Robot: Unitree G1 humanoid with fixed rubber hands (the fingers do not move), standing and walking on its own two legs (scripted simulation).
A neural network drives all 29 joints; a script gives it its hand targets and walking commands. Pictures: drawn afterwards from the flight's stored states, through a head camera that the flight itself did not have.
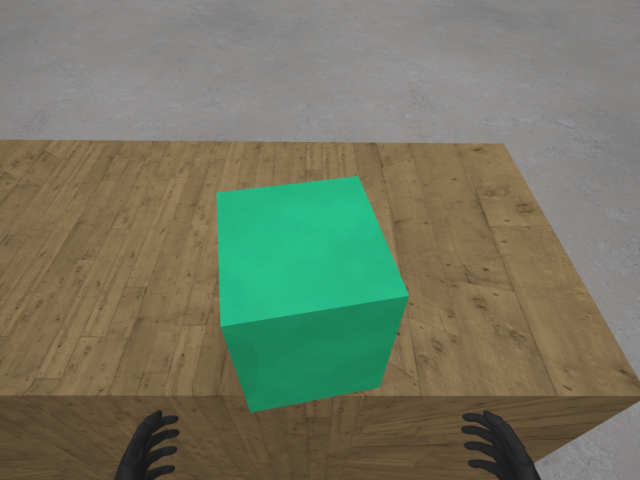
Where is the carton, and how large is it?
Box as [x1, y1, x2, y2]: [216, 176, 408, 412]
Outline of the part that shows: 357,176 216,193 220,326 250,412 378,387 380,384 408,294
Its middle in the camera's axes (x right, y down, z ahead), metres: -0.02 +0.08 +0.56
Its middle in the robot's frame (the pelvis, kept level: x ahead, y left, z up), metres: +0.38 +0.06 +0.00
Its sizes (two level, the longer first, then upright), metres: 0.210 0.200 0.250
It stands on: a pedestal, 0.66 m high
